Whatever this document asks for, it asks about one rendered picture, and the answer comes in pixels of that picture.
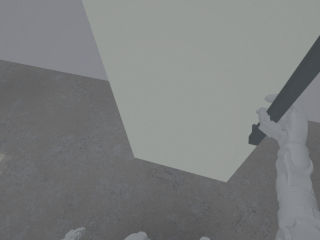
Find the handle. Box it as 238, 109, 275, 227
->
248, 35, 320, 146

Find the left robot shin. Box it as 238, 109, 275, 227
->
138, 231, 147, 236

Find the left robot hand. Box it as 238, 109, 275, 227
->
61, 227, 86, 240

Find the right robot upper arm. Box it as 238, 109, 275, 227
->
275, 226, 320, 240

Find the fridge door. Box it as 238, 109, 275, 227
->
82, 0, 320, 182

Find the right robot hand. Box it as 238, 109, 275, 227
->
256, 94, 308, 148

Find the right robot forearm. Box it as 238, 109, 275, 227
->
275, 143, 320, 235

